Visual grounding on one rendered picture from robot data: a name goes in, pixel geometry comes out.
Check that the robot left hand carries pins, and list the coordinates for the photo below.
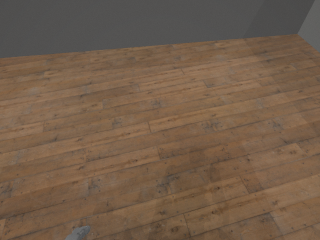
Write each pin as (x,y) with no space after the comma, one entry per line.
(79,233)

